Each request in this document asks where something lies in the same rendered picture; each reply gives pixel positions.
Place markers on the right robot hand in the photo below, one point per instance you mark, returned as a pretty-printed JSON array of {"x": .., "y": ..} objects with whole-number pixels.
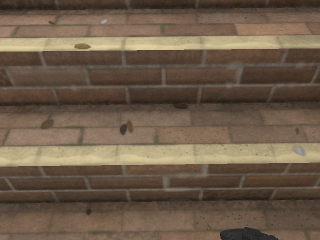
[{"x": 245, "y": 233}]

